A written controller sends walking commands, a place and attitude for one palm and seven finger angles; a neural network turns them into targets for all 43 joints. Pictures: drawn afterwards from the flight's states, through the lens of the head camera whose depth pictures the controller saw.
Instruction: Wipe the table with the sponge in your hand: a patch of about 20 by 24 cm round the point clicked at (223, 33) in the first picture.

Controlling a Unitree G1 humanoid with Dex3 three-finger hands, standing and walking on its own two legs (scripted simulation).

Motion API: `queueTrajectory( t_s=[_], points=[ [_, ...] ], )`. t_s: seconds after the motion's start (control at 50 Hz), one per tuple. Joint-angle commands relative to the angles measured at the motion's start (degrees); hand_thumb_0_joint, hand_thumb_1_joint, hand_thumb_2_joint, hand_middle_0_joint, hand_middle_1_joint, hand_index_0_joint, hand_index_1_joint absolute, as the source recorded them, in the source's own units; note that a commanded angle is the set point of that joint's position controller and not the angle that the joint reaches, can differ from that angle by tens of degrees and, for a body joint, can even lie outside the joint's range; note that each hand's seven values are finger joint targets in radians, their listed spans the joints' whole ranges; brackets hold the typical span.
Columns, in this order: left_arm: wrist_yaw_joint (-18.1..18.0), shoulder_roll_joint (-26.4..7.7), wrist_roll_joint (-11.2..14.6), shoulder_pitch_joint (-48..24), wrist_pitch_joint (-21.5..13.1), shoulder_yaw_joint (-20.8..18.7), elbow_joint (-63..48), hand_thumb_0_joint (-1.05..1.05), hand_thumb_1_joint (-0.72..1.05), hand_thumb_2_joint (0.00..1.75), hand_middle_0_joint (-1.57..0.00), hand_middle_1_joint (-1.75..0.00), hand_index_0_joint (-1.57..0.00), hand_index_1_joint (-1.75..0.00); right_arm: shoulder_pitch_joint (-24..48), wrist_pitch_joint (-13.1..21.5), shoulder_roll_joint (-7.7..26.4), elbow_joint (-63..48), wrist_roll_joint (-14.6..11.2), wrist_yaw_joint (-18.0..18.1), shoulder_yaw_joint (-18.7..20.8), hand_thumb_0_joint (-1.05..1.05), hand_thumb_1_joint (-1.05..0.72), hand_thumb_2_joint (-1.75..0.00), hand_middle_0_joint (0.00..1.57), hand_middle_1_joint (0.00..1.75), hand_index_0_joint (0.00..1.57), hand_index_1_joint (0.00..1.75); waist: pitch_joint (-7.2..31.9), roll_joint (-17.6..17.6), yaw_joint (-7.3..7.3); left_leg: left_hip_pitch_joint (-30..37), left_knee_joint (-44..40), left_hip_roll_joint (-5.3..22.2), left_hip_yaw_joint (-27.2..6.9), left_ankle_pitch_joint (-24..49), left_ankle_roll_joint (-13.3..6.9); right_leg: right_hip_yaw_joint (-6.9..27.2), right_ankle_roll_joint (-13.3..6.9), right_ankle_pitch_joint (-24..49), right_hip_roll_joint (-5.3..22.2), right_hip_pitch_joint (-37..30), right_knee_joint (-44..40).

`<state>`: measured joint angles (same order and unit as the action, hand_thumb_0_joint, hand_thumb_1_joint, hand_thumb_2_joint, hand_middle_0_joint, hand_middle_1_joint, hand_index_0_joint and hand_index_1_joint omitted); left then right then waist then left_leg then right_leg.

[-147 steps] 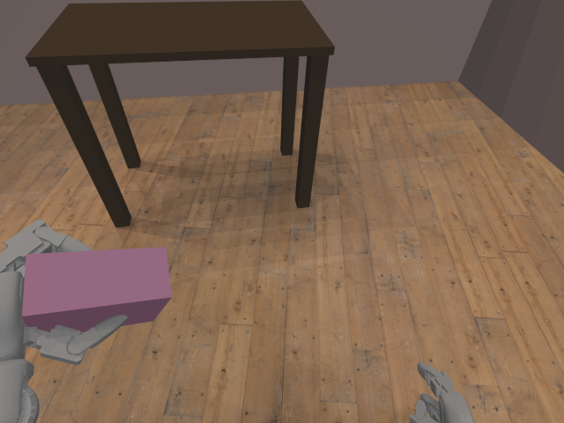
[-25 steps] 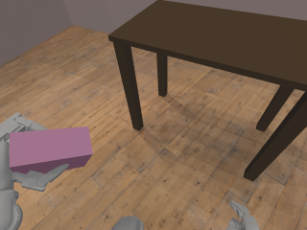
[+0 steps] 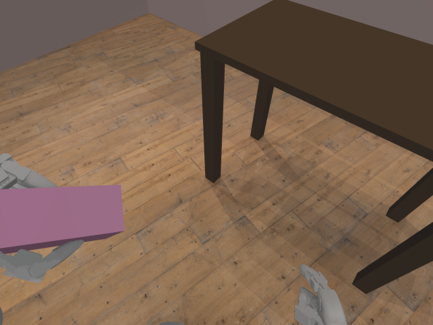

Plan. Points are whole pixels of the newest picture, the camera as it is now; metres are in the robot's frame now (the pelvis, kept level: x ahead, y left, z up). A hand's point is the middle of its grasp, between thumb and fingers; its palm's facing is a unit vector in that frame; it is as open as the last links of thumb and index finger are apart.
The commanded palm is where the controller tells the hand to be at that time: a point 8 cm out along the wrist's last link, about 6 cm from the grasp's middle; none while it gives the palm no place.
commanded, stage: turn to face it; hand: left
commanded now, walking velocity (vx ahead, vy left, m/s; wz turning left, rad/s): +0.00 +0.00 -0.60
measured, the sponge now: (78, 217) +0.21 +0.20 +0.17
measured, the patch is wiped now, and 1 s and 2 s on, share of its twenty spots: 0.00 0.00 0.00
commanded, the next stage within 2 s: take the last steps up to it in 1.72 s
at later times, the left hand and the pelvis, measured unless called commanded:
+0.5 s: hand (104, 211) +0.22 +0.17 +0.18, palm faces +0.23 -0.89 -0.40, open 9.7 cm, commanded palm +0.18 +0.21 +0.18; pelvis -0.05 -0.02 +0.00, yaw -15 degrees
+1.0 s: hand (214, 271) +0.16 +0.03 +0.18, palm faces -0.09 -0.87 -0.48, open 9.7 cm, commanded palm +0.14 +0.09 +0.18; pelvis -0.14 -0.06 +0.00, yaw -33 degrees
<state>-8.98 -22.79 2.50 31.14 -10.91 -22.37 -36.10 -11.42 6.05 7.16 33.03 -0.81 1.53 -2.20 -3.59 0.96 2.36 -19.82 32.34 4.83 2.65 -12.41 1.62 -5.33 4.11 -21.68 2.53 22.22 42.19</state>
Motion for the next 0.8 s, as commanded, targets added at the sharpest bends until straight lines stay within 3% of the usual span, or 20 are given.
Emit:
queueTrajectory(
  t_s=[0.0,0.02,0.04,0.06,0.12,0.16,0.24,0.3,0.34,0.38,0.4,0.44,0.48,0.6,0.62,0.64,0.66,0.7,0.74,0.78],
  points=[
    [-1.03,-6.32,-1.4,-14.63,-2.43,-2.23,-2.63,0.0,0.1,1.3,-1.2,-1.6,-1.2,-1.6,3.04,3.17,9.89,-6.08,0.01,2.55,3.66,0.0,-0.9,-0.9,0.2,0.3,0.2,0.3,9.04,1.53,-2.63,1.26,0.07,5.66,2.09,-6.36,-2.29,3.82,-2.03,11.51,1.19,-11.75,-19.46],
    [-1.03,-7.81,-1.78,-17.77,-2.24,-2.22,-1.35,0.0,0.1,1.3,-1.2,-1.6,-1.2,-1.6,2.99,3.01,9.35,-6.03,0.5,2.66,3.43,0.0,-0.9,-0.9,0.2,0.3,0.2,0.3,7.95,-7.2,-3.59,-1.28,7.3,1.05,3.74,-12.24,-0.17,16.29,-5.85,20.82,8.45,-8.63,-21.86],
    [-0.95,-7.78,-1.23,-19.45,-0.94,-1.8,-0.2,0.0,0.1,1.3,-1.2,-1.6,-1.2,-1.6,3.86,3.22,9.23,-6.48,0.38,2.66,3.52,0.0,-0.9,-0.9,0.2,0.3,0.2,0.3,8.14,-16.76,-2.37,-3.99,16.06,-3.55,2.39,-17.92,1.19,27.17,-9.35,23.35,14.53,-6.44,-25.33],
    [-0.8,-7.73,-1.25,-19.69,-0.63,-1.25,0.46,0.0,0.1,1.3,-1.2,-1.6,-1.2,-1.6,4.36,3.08,10.24,-5.83,0.72,2.28,4.08,0.0,-0.9,-0.9,0.2,0.3,0.2,0.3,7.26,-19.13,-1.97,-5.31,23.72,-2.9,-0.82,-17.98,1.04,30.55,-11.47,23.94,16.54,-6.23,-26.74],
    [-0.55,-7.5,-1.14,-16.5,-2.22,-2.45,-0.54,0.0,0.1,1.3,-1.2,-1.6,-1.2,-1.6,6.23,1.25,8.19,-5.48,1.09,2.32,2.38,0.0,-0.9,-0.9,0.2,0.3,0.2,0.3,9.07,-10.76,-1.67,-5.82,25.88,-2.16,-1.52,-14.81,1.98,19.9,-12.25,31.95,12.92,-9.41,-21.39],
    [-0.48,-8.3,-0.9,-12.62,-3.16,-4.3,-1.77,0.0,0.1,1.3,-1.2,-1.6,-1.2,-1.6,7.16,0.05,8.15,-6.59,1.22,2.31,2.46,0.0,-0.9,-0.9,0.2,0.3,0.2,0.3,10.92,-8.65,-0.89,-4.23,18.86,-2.63,0.13,-14.59,1.78,18.6,-12.55,32.96,11.69,-11.37,-20.6],
    [-0.4,-8.31,-0.29,-6.53,-3.4,-6.16,-4.19,0.0,0.1,1.3,-1.2,-1.6,-1.2,-1.6,7.11,-2.2,9.01,-9.56,0.8,1.47,3.38,0.0,-0.9,-0.9,0.2,0.3,0.2,0.3,13.22,-8.69,0.0,-1.98,6.8,-2.97,0.41,-13.89,1.4,23.35,-13.46,24.76,11.2,-13.28,-21.3],
    [-0.29,-8.01,-0.2,-7.46,-3.77,-5.92,-5.67,0.0,0.1,1.3,-1.2,-1.6,-1.2,-1.6,4.51,-3.3,9.88,-10.31,0.4,1.12,3.77,0.0,-0.9,-0.9,0.2,0.3,0.2,0.3,14.31,-5.64,-1.39,8.83,-7.91,-1.83,1.85,-5.59,0.59,23.0,-10.02,17.08,8.31,-8.51,-19.87],
    [0.04,-8.08,-0.23,-8.43,-4.06,-5.44,-6.24,0.0,0.1,1.3,-1.2,-1.6,-1.2,-1.6,5.12,-3.4,11.97,-11.55,0.06,1.63,5.1,0.0,-0.9,-0.9,0.2,0.3,0.2,0.3,11.98,2.44,-1.2,15.59,-13.58,7.47,-4.21,0.69,-2.58,19.21,-6.37,11.11,1.48,0.23,-12.44],
    [0.32,-7.91,-0.86,-8.49,-4.4,-5.44,-5.03,0.0,0.1,1.3,-1.2,-1.6,-1.2,-1.6,5.81,-3.09,11.36,-11.76,0.39,1.64,4.62,0.0,-0.9,-0.9,0.2,0.3,0.2,0.3,8.35,18.69,-0.49,10.44,-17.62,20.48,-12.09,8.25,-8.95,7.95,-2.39,-7.04,-3.53,7.45,10.32],
    [0.35,-6.95,-1.39,-9.5,-4.3,-3.91,-4.4,0.0,0.1,1.3,-1.2,-1.6,-1.2,-1.6,5.23,-2.65,10.75,-11.41,0.63,1.46,4.67,0.0,-0.9,-0.9,0.2,0.3,0.2,0.3,5.07,16.8,-0.96,6.27,-17.02,21.64,-12.04,11.29,-10.46,7.03,-1.88,-6.14,-2.14,7.31,16.74],
    [0.82,-5.67,-1.55,-13.87,-4.34,-0.96,-7.91,0.0,0.1,1.3,-1.2,-1.6,-1.2,-1.6,3.94,-1.64,11.6,-11.17,-0.31,0.8,5.1,0.0,-0.9,-0.9,0.2,0.3,0.2,0.3,4.95,11.61,-0.74,10.52,-11.77,18.41,-1.46,20.03,-7.79,4.49,-1.5,-4.12,-0.9,8.08,12.9],
    [0.61,-4.23,-1.73,-11.22,-3.34,0.41,-4.52,0.0,0.1,1.3,-1.2,-1.6,-1.2,-1.6,2.13,-0.74,12.95,-10.48,-0.3,0.19,5.43,0.0,-0.9,-0.9,0.2,0.3,0.2,0.3,3.82,13.78,-1.7,8.69,-10.53,16.34,2.72,22.11,-5.32,0.64,-1.01,-2.96,-1.68,3.51,6.41],
    [0.48,-8.0,-1.34,-11.15,-3.02,-3.51,-5.21,0.0,0.1,1.3,-1.2,-1.6,-1.2,-1.6,1.26,0.63,13.19,-10.61,-0.08,-0.69,5.41,0.0,-0.9,-0.9,0.2,0.3,0.2,0.3,7.11,11.72,-1.37,5.96,0.72,14.67,6.37,15.46,-1.73,-2.83,-1.57,7.68,-2.71,-11.95,-13.0],
    [0.3,-9.41,-1.49,-10.92,-3.33,-4.92,-5.36,0.0,0.1,1.3,-1.2,-1.6,-1.2,-1.6,1.03,0.44,12.33,-10.61,-0.41,-0.99,5.33,0.0,-0.9,-0.9,0.2,0.3,0.2,0.3,9.15,5.41,-1.38,3.17,8.54,11.9,7.85,9.68,-0.15,1.76,-3.63,16.07,1.21,-16.18,-16.32],
    [-0.23,-12.21,-1.73,-7.82,-3.57,-7.47,-3.88,0.0,0.1,1.3,-1.2,-1.6,-1.2,-1.6,1.83,0.13,10.57,-11.47,-0.37,-0.93,4.96,0.0,-0.9,-0.9,0.2,0.3,0.2,0.3,10.43,-8.23,-1.01,-6.88,20.72,4.86,8.98,-10.82,2.33,17.24,-9.08,38.09,10.62,-21.65,-17.1],
    [-0.64,-12.81,0.09,-5.82,-2.76,-9.87,-3.06,0.0,0.1,1.3,-1.2,-1.6,-1.2,-1.6,3.78,-0.35,10.38,-12.41,-0.71,-0.64,4.9,0.0,-0.9,-0.9,0.2,0.3,0.2,0.3,12.38,-17.69,0.26,-11.74,30.91,0.28,2.59,-23.76,3.28,29.86,-11.96,39.57,16.08,-17.82,-20.83],
    [-0.92,-12.83,1.06,-0.88,-2.99,-11.39,-6.69,0.0,0.1,1.3,-1.2,-1.6,-1.2,-1.6,4.6,-2.22,8.77,-10.91,0.07,-0.77,3.8,0.0,-0.9,-0.9,0.2,0.3,0.2,0.3,13.57,-10.29,-0.74,-14.63,38.88,1.28,-4.43,-17.11,3.74,29.18,-13.65,30.32,15.4,-19.46,-20.18],
    [-0.95,-11.33,1.2,-0.02,-3.63,-11.08,-8.1,0.0,0.1,1.3,-1.2,-1.6,-1.2,-1.6,5.51,-4.24,8.44,-9.6,0.31,-0.99,3.0,0.0,-0.9,-0.9,0.2,0.3,0.2,0.3,15.69,-4.7,-1.26,-13.76,36.86,1.21,-4.11,-13.97,4.28,22.67,-12.97,29.92,12.19,-19.64,-18.56],
    [-0.83,-10.33,1.28,0.35,-3.41,-10.14,-6.77,0.0,0.1,1.3,-1.2,-1.6,-1.2,-1.6,6.08,-5.03,9.02,-9.14,0.5,-0.46,3.67,0.0,-0.9,-0.9,0.2,0.3,0.2,0.3,14.09,-6.18,-1.56,-10.49,32.59,0.29,-2.92,-12.3,4.12,22.35,-12.46,22.35,10.85,-14.51,-21.86]
  ],
)
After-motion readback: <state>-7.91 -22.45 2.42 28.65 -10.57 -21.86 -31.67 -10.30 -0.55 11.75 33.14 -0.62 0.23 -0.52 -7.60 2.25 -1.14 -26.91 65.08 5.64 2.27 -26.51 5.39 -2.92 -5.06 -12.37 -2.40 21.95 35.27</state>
